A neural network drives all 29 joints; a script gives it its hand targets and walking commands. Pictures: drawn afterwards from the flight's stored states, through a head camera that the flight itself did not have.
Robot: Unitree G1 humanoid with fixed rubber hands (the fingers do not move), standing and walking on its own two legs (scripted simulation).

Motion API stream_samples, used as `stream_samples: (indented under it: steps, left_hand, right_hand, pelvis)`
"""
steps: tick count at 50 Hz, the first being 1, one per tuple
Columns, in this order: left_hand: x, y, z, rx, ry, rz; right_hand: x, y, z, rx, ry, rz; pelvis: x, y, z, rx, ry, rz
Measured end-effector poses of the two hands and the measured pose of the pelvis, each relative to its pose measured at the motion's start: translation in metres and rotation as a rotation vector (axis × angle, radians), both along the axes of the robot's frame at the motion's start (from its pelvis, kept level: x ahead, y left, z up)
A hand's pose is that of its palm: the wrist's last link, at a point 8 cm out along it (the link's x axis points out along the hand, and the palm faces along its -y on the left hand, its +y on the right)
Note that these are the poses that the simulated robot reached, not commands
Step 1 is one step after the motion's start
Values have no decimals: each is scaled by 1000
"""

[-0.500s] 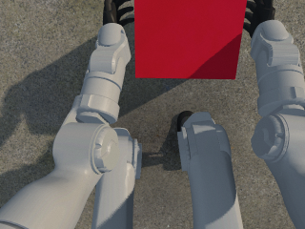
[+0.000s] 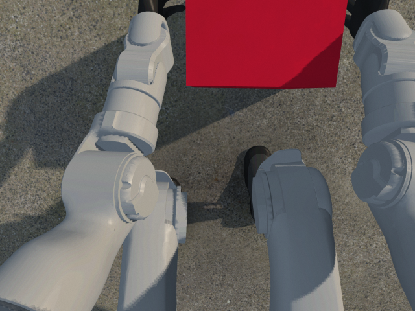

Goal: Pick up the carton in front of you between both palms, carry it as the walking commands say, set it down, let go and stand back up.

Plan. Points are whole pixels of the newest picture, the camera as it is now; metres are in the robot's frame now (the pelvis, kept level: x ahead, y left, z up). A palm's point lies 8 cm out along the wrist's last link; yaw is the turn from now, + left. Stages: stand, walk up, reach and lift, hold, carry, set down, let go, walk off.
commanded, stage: set down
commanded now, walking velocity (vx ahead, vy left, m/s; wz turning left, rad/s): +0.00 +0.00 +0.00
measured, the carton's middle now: (251, 30) +0.51 -0.16 -0.26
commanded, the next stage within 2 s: let go in 1.62 s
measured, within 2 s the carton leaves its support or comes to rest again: neither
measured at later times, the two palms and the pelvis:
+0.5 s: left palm (141, 36) +0.53 +0.03 -0.21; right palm (383, 42) +0.44 -0.35 -0.22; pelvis -0.01 -0.01 -0.01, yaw +0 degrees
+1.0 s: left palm out of the picture +0.54 +0.00 -0.05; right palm out of the picture +0.46 -0.37 -0.05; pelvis -0.01 -0.01 +0.06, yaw -2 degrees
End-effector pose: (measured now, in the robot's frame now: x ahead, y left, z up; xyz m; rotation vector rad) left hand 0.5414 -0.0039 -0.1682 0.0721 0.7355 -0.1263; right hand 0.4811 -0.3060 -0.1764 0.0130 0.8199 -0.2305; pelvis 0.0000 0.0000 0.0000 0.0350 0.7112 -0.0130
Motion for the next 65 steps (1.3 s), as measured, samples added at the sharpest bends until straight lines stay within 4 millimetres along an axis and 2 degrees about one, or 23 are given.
stream_samples:
  steps: [11,15,18,21,25,31,36,47,58,65]
  left_hand:
    - [3,3,-8,-14,-26,-36]
    - [-2,7,-15,25,-14,-78]
    - [-15,16,-32,52,30,-72]
    - [-23,25,-46,61,47,-52]
    - [-15,34,-40,66,7,-31]
    - [-10,26,-16,50,-42,-15]
    - [-9,13,18,55,-90,-4]
    - [0,2,103,83,-80,26]
    - [2,13,155,74,-108,36]
    - [-3,13,195,68,-113,35]
  right_hand:
    - [2,-1,-9,23,-34,-2]
    - [-9,-3,-22,19,-12,-20]
    - [-28,-14,-38,-17,23,-74]
    - [-41,-31,-45,-46,21,-126]
    - [-39,-48,-40,-56,-29,-149]
    - [-20,-52,-14,-32,-108,-124]
    - [-14,-52,20,-23,-166,-111]
    - [-20,-63,106,-32,-161,-106]
    - [-17,-60,159,-50,-166,-100]
    - [-20,-68,204,-54,-168,-99]
  pelvis:
    - [4,-1,-6,-2,-8,1]
    - [2,-2,-8,4,-30,-2]
    - [-1,-3,-7,7,-53,-6]
    - [-5,-3,-8,5,-80,-6]
    - [-10,-5,-11,7,-112,-9]
    - [-17,-9,-14,15,-145,-27]
    - [-19,-10,-3,26,-151,-48]
    - [-10,-12,51,52,-54,-83]
    - [7,-15,99,56,39,-85]
    - [15,-16,136,48,59,-93]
